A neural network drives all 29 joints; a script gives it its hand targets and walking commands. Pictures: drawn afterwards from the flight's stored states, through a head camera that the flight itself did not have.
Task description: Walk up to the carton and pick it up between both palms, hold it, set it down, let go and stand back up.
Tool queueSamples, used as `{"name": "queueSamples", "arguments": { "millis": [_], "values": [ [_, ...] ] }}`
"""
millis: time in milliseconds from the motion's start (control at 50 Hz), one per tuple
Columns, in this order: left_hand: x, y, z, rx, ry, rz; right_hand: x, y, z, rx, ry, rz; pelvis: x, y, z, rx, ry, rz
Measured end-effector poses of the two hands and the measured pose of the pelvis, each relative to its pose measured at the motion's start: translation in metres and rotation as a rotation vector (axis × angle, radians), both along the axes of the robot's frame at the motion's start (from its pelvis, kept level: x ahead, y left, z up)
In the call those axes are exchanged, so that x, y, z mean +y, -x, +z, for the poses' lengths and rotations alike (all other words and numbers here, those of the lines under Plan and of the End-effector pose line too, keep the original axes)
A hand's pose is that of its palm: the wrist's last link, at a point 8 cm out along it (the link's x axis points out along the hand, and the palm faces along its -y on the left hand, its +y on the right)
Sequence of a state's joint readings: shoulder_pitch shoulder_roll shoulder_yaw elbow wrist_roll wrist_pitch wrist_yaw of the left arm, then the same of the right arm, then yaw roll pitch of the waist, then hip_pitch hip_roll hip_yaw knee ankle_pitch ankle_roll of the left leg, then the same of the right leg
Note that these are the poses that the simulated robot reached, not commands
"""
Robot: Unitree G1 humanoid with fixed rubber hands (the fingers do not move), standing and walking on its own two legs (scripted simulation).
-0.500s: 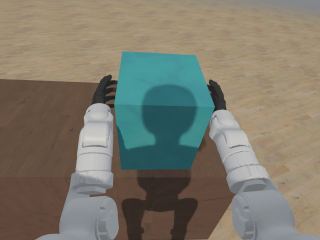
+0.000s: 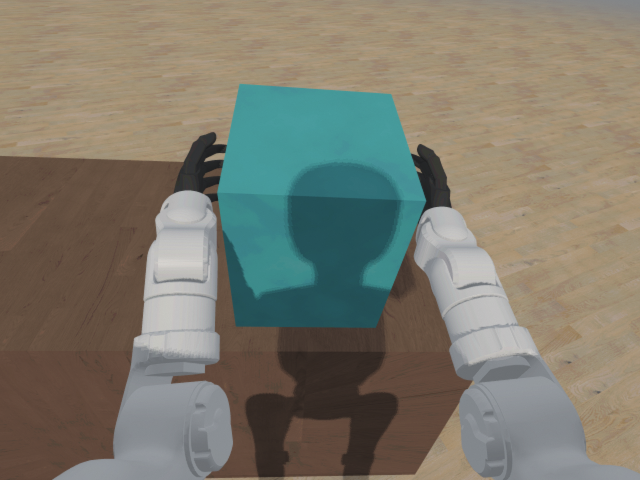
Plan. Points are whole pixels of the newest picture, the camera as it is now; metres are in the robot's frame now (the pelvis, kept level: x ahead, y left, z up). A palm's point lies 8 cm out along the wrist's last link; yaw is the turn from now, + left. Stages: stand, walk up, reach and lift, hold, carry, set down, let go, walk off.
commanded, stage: hold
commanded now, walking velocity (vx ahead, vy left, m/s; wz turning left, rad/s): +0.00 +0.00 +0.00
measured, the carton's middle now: (311, 213) +0.41 +0.00 +0.15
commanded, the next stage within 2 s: none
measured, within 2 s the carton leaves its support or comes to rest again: neither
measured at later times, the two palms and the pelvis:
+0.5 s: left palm (181, 203) +0.35 +0.15 +0.21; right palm (432, 210) +0.35 -0.14 +0.20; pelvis -0.01 +0.00 +0.00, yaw +0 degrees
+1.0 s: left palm (176, 190) +0.35 +0.16 +0.23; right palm (435, 190) +0.35 -0.13 +0.23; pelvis +0.00 +0.00 +0.00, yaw -1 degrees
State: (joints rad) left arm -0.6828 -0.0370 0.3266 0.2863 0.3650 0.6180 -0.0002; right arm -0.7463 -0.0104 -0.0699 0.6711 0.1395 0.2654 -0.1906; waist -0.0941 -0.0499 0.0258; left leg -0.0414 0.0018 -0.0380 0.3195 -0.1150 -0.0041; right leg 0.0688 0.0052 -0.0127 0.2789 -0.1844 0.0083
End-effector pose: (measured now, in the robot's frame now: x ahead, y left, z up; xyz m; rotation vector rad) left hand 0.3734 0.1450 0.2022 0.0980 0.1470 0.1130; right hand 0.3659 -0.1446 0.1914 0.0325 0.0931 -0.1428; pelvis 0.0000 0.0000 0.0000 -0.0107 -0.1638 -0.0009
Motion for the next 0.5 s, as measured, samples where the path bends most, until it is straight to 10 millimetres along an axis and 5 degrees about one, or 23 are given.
{"name": "queueSamples", "arguments": {
  "millis": [500],
  "values": [
    [0.008, 0.022, 0.007, 0.0, 0.005, 0.007, 0.008, 0.018, 0.012, -0.007, -0.01, 0.009, 0.004, 0.006, -0.001, -0.037, 0.006, -0.009]
  ]
}}
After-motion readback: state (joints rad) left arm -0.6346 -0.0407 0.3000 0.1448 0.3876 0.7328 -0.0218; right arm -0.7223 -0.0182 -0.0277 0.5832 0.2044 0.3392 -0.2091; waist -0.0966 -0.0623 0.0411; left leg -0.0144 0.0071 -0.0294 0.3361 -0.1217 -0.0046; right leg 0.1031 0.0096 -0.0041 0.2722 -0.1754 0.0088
